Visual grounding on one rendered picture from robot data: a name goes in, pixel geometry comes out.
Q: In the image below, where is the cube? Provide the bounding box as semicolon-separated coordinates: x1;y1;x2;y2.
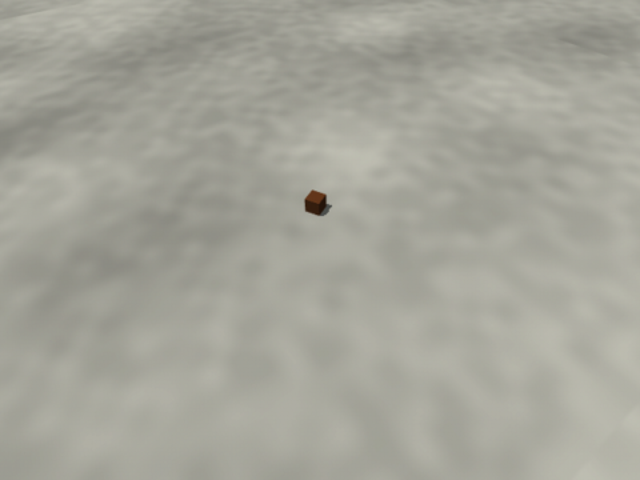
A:
305;190;326;216

